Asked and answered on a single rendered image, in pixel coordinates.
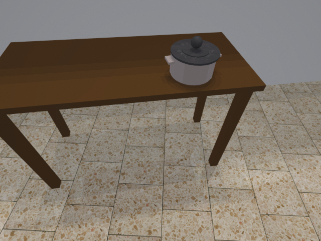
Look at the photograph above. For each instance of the pot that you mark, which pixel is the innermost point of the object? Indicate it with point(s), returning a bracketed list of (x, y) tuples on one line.
[(190, 74)]

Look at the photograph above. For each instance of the table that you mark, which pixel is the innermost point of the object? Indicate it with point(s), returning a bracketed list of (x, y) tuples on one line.
[(64, 74)]

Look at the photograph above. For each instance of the knob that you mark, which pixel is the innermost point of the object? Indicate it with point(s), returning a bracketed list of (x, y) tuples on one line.
[(196, 42)]

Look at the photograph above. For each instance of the lid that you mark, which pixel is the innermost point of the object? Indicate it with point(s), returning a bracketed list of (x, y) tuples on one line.
[(183, 51)]

